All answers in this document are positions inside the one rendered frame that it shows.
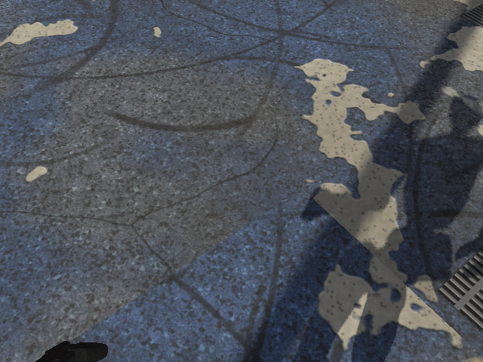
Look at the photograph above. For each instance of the left robot hand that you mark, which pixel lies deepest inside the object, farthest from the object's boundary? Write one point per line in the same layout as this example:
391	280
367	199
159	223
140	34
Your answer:
80	352

